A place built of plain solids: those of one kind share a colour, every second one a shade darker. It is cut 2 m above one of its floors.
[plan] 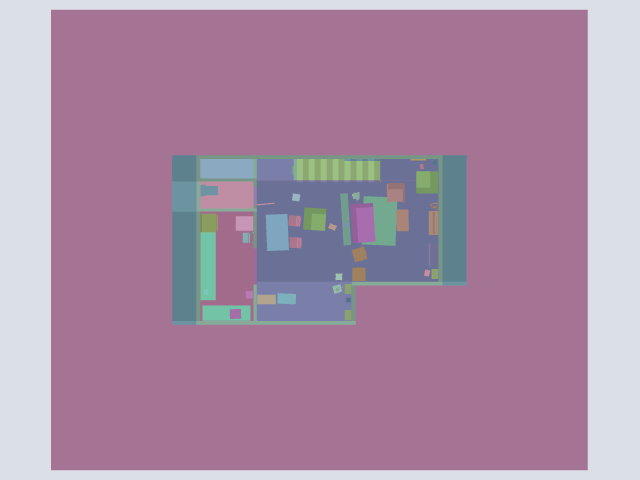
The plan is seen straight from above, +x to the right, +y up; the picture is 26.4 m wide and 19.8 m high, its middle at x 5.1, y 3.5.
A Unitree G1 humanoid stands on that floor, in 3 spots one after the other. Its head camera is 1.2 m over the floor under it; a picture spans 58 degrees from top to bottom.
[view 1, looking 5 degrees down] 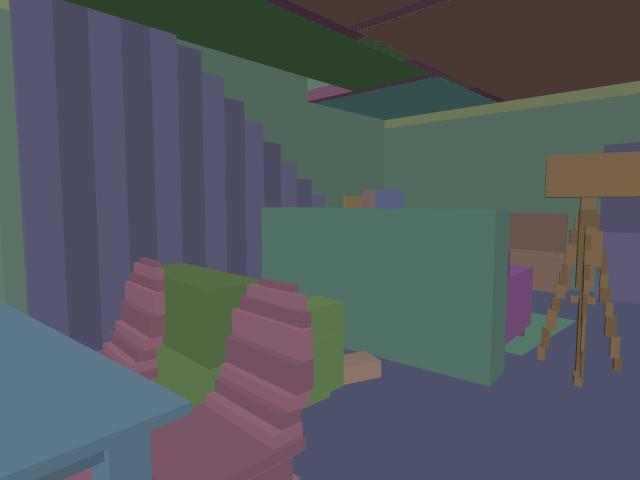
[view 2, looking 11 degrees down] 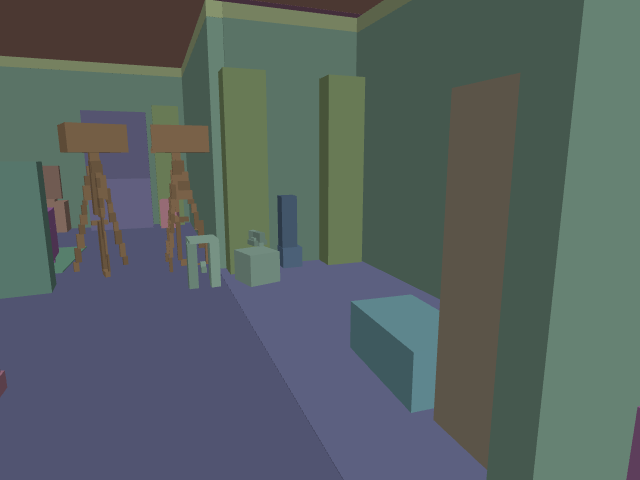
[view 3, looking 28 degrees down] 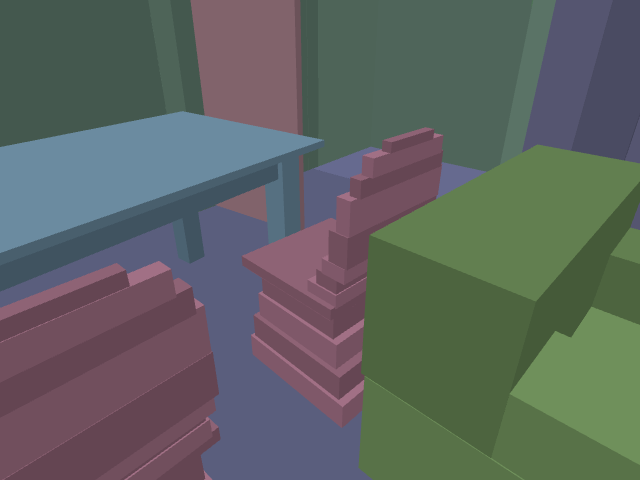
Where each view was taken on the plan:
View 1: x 3.33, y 2.23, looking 43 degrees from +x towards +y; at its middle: bookcase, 3.65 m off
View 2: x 1.77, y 2.38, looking -21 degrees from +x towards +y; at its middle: billy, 5.02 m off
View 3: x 4.83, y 3.27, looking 130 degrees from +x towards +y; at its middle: chair_spindle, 1.60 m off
